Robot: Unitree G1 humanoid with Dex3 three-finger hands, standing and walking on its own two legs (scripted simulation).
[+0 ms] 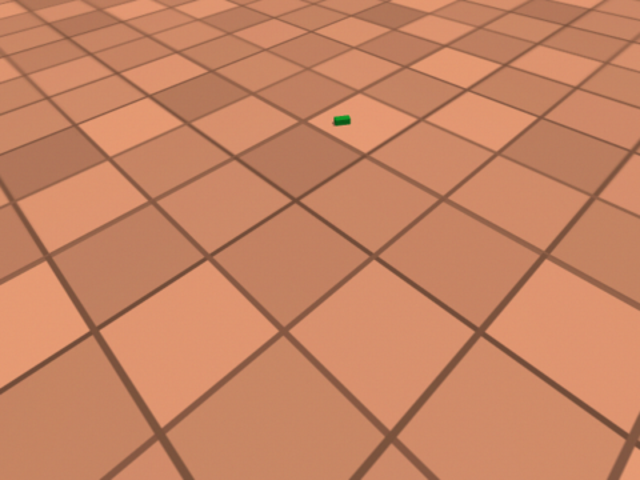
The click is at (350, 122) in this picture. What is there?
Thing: small brick
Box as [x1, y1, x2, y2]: [334, 115, 350, 125]
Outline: 349,116 346,115 334,117 335,125 349,123
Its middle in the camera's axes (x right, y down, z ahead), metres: +0.13 -0.72 +2.30
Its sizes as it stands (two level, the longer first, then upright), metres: 0.090 0.044 0.035
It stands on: the floor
